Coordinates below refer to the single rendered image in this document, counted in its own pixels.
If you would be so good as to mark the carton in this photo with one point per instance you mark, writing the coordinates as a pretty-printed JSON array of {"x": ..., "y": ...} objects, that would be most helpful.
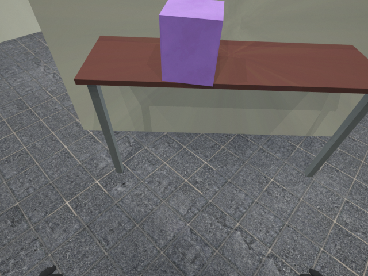
[{"x": 190, "y": 33}]

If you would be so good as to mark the table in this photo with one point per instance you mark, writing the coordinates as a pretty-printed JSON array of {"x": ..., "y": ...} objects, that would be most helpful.
[{"x": 241, "y": 65}]

